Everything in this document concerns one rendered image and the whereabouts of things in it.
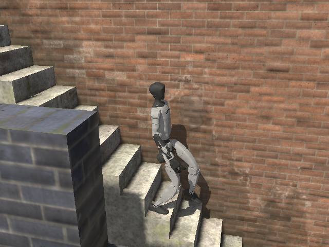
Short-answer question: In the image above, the robot left foot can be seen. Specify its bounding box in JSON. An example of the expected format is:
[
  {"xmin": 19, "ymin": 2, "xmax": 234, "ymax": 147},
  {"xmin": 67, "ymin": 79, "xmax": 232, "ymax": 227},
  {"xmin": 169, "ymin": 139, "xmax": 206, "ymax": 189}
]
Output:
[{"xmin": 184, "ymin": 188, "xmax": 201, "ymax": 204}]

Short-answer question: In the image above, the humanoid robot head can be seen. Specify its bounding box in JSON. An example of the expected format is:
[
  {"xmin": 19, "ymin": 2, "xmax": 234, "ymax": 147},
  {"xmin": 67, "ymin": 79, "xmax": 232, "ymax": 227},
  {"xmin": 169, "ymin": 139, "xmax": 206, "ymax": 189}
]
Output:
[{"xmin": 149, "ymin": 82, "xmax": 165, "ymax": 108}]

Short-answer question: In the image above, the robot right upper arm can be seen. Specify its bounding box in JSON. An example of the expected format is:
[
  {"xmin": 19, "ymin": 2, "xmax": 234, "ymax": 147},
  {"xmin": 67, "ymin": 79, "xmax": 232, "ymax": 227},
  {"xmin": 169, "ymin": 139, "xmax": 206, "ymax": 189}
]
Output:
[{"xmin": 151, "ymin": 109, "xmax": 162, "ymax": 139}]

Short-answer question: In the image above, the robot right forearm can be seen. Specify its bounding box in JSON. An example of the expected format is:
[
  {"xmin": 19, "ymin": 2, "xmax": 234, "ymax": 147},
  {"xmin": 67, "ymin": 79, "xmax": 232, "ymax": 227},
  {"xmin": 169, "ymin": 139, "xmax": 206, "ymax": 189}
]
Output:
[{"xmin": 153, "ymin": 134, "xmax": 175, "ymax": 161}]

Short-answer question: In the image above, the right robot hand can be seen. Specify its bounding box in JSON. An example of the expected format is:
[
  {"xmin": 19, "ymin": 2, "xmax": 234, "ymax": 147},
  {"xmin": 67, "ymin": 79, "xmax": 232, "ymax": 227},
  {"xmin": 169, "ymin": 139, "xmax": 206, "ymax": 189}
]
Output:
[{"xmin": 169, "ymin": 158, "xmax": 186, "ymax": 173}]

